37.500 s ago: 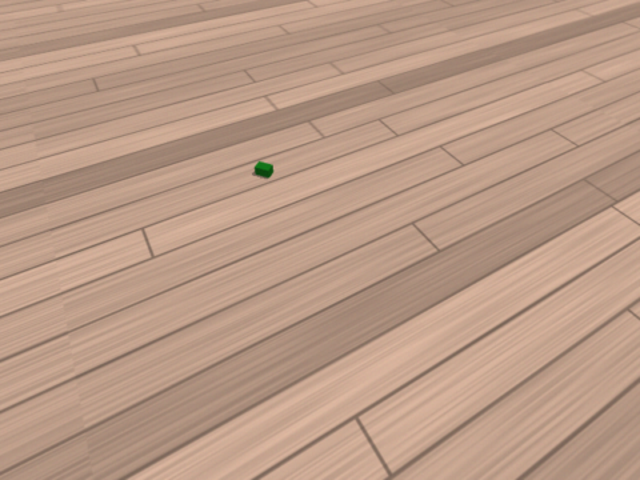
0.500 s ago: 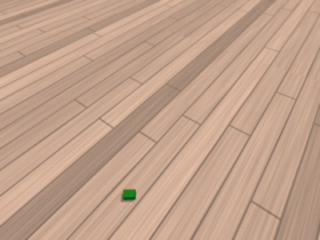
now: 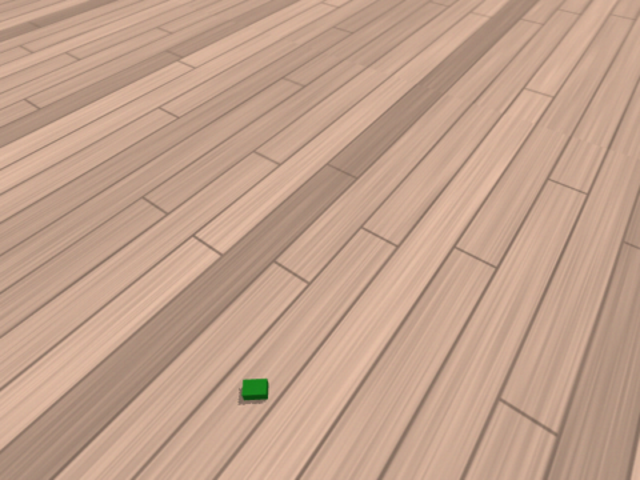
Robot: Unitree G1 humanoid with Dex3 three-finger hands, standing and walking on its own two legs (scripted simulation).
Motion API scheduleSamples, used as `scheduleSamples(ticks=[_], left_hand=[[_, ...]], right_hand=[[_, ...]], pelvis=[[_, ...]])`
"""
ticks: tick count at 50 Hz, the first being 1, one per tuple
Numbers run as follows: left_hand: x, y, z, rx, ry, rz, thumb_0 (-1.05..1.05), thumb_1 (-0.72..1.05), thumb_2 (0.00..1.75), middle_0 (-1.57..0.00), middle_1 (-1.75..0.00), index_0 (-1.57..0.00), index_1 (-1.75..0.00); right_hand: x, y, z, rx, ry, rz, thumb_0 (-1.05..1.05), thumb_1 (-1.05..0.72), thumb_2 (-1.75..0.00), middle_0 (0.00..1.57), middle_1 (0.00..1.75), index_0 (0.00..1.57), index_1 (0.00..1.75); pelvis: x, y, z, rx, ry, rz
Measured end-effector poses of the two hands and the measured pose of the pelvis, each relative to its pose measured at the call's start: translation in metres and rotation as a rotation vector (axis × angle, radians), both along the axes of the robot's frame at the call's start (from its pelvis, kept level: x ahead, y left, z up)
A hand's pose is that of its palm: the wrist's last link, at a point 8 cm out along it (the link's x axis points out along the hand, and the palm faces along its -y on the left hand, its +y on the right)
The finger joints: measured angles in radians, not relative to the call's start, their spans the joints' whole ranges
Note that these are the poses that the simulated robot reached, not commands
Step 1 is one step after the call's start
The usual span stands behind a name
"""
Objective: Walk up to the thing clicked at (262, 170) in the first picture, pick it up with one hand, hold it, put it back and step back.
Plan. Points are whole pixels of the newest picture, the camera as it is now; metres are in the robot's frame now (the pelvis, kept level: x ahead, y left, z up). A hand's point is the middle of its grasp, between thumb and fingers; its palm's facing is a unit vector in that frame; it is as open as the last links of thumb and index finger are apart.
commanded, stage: stand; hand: left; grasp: from above
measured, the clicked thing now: (255, 389) +0.47 +0.22 -0.76
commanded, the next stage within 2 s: step back in 0.88 s
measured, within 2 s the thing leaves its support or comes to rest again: neither
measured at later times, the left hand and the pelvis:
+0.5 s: hand out of the picture +0.07 +0.25 -0.16, palm faces +0.01 -0.94 -0.34, open 7.4 cm; pelvis +0.00 +0.00 +0.00, yaw +0 degrees
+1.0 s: hand out of the picture +0.07 +0.26 -0.16, palm faces +0.00 -0.93 -0.36, open 7.4 cm; pelvis -0.02 +0.00 -0.01, yaw +0 degrees
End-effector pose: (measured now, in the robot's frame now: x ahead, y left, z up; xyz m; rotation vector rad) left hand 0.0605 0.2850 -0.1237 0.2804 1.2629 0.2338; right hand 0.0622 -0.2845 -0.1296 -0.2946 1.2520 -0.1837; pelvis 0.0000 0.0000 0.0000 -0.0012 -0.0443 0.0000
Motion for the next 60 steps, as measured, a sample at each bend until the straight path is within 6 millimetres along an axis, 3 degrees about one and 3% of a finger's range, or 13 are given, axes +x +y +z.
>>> scheduleSamples(ticks=[14,31,45,54,60], left_hand=[[0.008,0.003,0.002,0.002,-0.029,-0.012,0.0,0.9,0.9,-0.2,-0.3,-0.2,-0.3],[-0.002,0.005,0.002,0.003,-0.008,-0.024,0.0,0.9,0.9,-0.2,-0.3,-0.2,-0.3],[-0.001,0.004,0.003,0.003,-0.02,-0.034,0.0,0.9,0.9,-0.2,-0.3,-0.2,-0.3],[0.001,0.025,-0.002,0.051,-0.058,-0.052,0.0,0.9,0.9,-0.2,-0.3,-0.2,-0.3],[0.003,0.046,-0.013,0.064,-0.104,-0.101,0.0,0.9,0.9,-0.2,-0.3,-0.2,-0.3]], right_hand=[[0.004,-0.004,0.005,-0.012,-0.025,-0.001,0.0,-0.9,-0.9,0.2,0.3,0.21,0.3],[-0.011,-0.006,0.004,-0.008,0.005,-0.008,0.0,-0.9,-0.9,0.2,0.3,0.21,0.3],[-0.013,-0.01,0.004,-0.007,0.003,-0.012,0.0,-0.9,-0.9,0.2,0.3,0.21,0.3],[-0.016,-0.026,0.001,-0.05,-0.018,-0.02,0.0,-0.9,-0.9,0.2,0.3,0.21,0.3],[-0.038,-0.023,0.0,-0.092,-0.028,-0.018,0.0,-0.9,-0.9,0.2,0.3,0.21,0.3]], pelvis=[[-0.001,0.001,0.0,0.0,-0.005,-0.002],[-0.005,0.0,0.001,0.001,0.001,-0.005],[-0.007,-0.001,0.0,0.001,0.004,-0.006],[-0.038,0.002,-0.014,-0.006,0.015,-0.001],[-0.062,0.02,-0.028,0.0,0.011,0.003]])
